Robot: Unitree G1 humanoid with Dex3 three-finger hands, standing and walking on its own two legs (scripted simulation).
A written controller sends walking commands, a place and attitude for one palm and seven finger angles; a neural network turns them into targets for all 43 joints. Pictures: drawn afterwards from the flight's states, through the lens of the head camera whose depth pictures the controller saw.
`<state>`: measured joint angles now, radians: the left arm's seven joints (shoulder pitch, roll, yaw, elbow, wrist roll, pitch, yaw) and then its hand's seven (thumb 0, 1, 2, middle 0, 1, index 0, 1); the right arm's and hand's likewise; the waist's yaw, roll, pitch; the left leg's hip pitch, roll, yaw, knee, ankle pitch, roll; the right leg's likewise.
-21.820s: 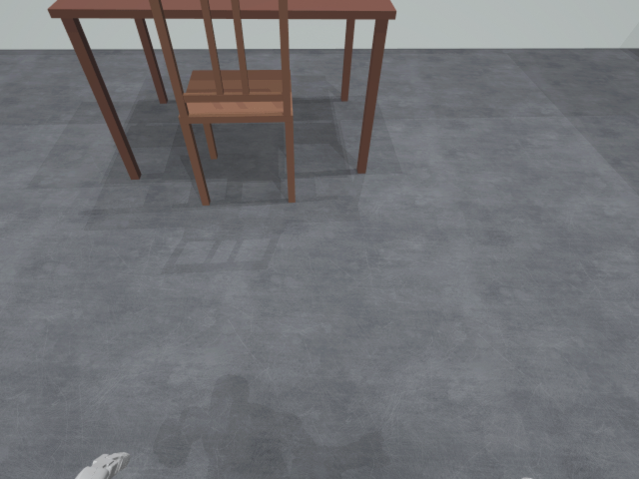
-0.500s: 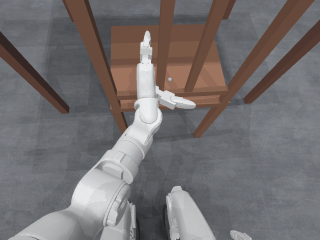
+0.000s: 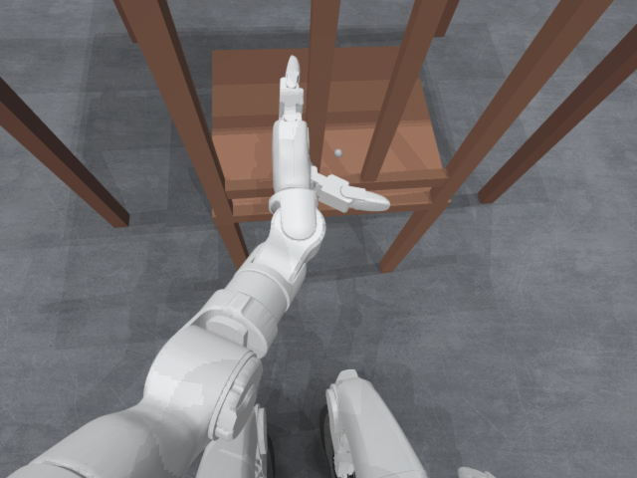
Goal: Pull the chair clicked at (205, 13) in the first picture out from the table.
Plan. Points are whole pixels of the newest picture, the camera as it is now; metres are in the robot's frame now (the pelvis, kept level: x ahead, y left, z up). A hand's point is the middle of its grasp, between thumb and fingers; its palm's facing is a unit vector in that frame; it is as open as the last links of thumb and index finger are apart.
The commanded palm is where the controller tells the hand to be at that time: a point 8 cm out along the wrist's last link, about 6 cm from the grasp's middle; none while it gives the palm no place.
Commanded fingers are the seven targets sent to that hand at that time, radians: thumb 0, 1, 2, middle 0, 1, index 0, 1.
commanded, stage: hook a spindle and tug to test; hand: left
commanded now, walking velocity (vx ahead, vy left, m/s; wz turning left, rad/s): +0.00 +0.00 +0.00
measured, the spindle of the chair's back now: (316, 105) +0.52 -0.06 +0.07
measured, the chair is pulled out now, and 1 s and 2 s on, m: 0.00 0.01 0.09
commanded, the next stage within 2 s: step backward, pulling the chair out in 1.52 s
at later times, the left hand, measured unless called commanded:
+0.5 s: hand (336, 148) +0.49 -0.08 +0.03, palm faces -0.06 -1.00 -0.05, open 13.6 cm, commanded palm +0.46 -0.03 +0.03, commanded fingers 0.00 0.06 0.54 -0.50 -1.45 -0.50 -1.45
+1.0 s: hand (334, 153) +0.48 -0.08 +0.03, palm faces -0.07 -1.00 -0.03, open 5.4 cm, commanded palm +0.45 -0.04 +0.03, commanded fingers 0.00 0.90 0.90 -0.50 -1.45 -0.50 -1.45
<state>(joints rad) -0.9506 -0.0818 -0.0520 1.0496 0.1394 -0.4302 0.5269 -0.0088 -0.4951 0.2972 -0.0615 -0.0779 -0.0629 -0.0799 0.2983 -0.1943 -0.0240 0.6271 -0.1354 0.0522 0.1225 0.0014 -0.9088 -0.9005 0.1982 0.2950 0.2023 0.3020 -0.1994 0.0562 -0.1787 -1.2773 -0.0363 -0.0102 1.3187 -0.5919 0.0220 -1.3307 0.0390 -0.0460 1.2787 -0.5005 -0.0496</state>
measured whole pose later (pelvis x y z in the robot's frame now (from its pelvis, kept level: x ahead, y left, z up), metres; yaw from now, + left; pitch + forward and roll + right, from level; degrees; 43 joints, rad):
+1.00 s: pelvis +0.01 +0.00 +0.00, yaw +0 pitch +32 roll +0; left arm -0.89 -0.09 -0.07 0.97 0.10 -0.41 0.50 0.02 0.69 0.79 -0.42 -1.39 -0.44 -1.43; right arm 0.31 -0.19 -0.03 0.61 -0.13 0.06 0.13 0.00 -0.91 -0.90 0.20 0.29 0.20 0.30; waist -0.18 0.06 -0.18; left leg -1.25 -0.03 -0.01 1.30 -0.60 0.02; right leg -1.31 0.04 -0.05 1.27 -0.51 -0.05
